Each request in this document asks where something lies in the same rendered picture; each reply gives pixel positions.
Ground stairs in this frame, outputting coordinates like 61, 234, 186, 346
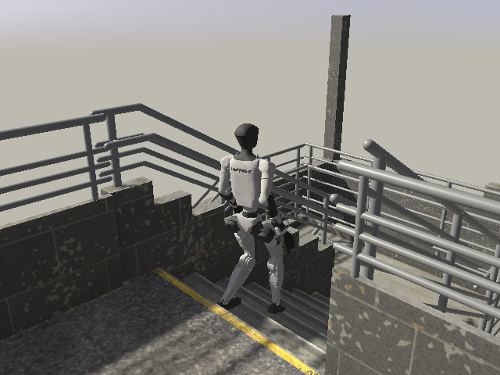
180, 272, 330, 373

